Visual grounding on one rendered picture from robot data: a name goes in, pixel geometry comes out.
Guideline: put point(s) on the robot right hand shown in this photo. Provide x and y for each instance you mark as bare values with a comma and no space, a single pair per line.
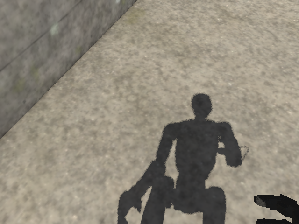
283,204

